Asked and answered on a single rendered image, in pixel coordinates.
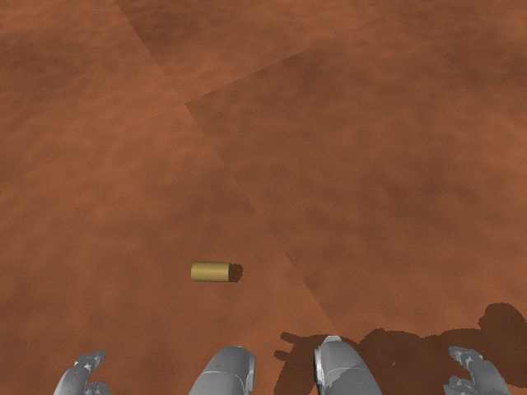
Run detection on left robot hand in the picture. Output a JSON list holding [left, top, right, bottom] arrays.
[[54, 351, 114, 395]]

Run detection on right robot hand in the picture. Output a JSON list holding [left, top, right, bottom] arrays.
[[443, 346, 511, 395]]

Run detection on can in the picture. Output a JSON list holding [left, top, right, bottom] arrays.
[[191, 262, 232, 282]]

